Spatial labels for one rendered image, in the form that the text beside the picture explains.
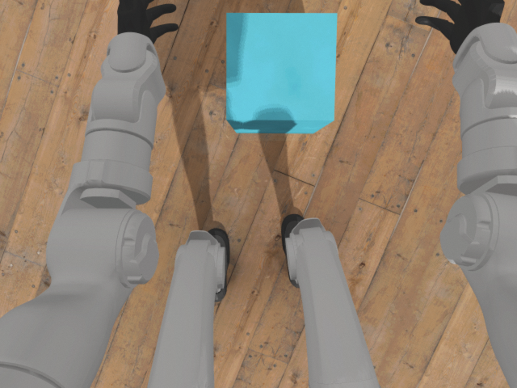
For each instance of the robot right forearm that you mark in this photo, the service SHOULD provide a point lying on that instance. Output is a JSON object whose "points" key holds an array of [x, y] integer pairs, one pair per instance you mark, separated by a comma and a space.
{"points": [[485, 78]]}

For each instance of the robot right upper arm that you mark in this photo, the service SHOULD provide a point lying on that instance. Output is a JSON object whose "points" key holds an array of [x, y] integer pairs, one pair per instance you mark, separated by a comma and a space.
{"points": [[480, 235]]}

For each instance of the robot left upper arm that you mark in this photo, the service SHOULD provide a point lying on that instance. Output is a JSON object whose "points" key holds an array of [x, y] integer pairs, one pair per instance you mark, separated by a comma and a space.
{"points": [[96, 257]]}

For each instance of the robot left forearm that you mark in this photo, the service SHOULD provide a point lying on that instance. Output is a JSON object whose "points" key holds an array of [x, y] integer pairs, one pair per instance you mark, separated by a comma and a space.
{"points": [[114, 169]]}

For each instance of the robot left shin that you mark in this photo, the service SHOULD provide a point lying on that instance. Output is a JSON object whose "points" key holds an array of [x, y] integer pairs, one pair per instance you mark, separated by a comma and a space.
{"points": [[196, 235]]}

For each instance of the right robot hand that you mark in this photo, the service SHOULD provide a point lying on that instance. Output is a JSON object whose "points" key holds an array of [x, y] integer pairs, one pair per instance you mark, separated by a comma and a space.
{"points": [[466, 17]]}

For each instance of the carton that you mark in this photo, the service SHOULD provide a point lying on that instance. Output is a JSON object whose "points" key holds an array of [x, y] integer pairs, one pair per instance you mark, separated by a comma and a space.
{"points": [[280, 71]]}

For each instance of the left robot thigh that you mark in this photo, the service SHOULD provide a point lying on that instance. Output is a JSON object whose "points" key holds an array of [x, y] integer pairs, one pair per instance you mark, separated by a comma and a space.
{"points": [[184, 353]]}

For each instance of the left robot hand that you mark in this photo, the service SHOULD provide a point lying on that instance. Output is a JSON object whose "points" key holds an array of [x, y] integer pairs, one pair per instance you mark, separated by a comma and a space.
{"points": [[133, 17]]}

